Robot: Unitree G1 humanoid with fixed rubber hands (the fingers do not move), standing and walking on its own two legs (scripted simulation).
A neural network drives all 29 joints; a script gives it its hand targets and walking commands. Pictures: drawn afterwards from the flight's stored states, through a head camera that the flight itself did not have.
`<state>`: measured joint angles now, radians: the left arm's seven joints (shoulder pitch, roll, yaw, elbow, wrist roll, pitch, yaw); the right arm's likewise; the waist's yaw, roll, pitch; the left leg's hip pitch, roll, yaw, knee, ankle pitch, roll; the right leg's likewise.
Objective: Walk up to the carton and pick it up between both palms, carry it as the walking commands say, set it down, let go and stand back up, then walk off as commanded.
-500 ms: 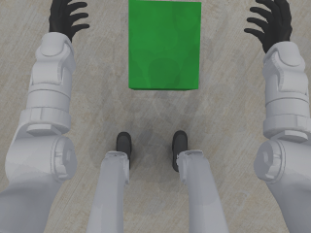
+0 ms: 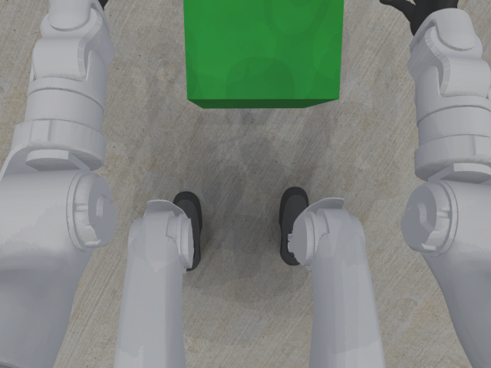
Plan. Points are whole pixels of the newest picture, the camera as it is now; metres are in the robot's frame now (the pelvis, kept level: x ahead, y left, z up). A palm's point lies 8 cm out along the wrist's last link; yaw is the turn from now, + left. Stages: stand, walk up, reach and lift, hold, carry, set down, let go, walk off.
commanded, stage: reach and lift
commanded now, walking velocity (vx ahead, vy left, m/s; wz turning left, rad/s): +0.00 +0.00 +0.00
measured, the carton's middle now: (257, 27) +0.60 -0.03 -0.38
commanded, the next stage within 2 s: none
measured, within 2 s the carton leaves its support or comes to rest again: neither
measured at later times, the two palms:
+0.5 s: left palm (132, 35) +0.55 +0.18 -0.27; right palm (367, 44) +0.54 -0.20 -0.27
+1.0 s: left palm (137, 41) +0.55 +0.18 -0.30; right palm (360, 48) +0.54 -0.20 -0.30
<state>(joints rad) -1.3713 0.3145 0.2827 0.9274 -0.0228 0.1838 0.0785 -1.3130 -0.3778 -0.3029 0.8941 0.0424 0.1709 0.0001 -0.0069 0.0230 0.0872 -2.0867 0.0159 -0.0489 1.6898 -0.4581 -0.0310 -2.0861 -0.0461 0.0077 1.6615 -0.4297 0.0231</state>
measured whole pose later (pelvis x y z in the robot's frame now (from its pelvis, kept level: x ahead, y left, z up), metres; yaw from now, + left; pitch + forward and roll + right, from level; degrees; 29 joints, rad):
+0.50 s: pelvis -0.02 +0.00 -0.09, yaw +0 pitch +41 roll +0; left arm -1.56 0.39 0.19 1.09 -0.11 0.10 0.10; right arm -1.52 -0.42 -0.14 1.02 0.16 0.11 -0.08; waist -0.01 0.02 0.39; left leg -2.22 0.02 -0.05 2.01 -0.50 -0.04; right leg -2.24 -0.03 0.03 1.99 -0.47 0.02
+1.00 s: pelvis -0.03 +0.00 -0.11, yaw +0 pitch +36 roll +0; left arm -1.64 0.42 0.11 1.17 -0.19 0.08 0.12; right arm -1.60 -0.45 -0.07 1.08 0.25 0.10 -0.11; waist -0.01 0.02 0.52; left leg -2.20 0.02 -0.05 2.08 -0.51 -0.04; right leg -2.22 -0.02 0.04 2.06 -0.47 0.03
